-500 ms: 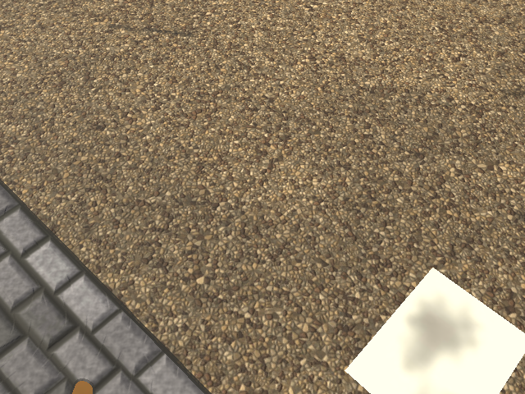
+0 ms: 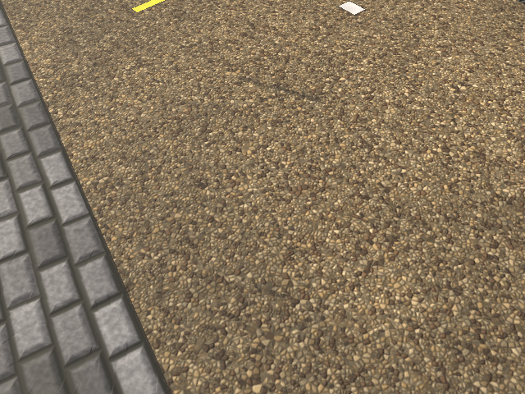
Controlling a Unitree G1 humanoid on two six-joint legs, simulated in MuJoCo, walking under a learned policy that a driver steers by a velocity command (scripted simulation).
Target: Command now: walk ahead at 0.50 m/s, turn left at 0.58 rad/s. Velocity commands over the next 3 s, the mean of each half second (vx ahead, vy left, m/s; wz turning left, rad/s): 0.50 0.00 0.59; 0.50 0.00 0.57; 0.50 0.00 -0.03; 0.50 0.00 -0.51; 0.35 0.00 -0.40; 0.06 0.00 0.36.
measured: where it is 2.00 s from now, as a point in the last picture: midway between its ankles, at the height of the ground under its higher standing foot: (139, 236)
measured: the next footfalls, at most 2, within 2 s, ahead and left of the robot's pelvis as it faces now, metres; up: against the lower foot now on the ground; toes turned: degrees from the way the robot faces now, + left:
left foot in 0.36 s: +0.34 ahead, +0.17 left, +0.00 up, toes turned +15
right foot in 0.84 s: +0.67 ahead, +0.08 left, +0.00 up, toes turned +33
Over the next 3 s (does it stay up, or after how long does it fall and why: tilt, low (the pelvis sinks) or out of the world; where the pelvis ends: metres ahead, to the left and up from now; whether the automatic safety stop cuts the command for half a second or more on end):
stays up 1.26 0.51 -0.01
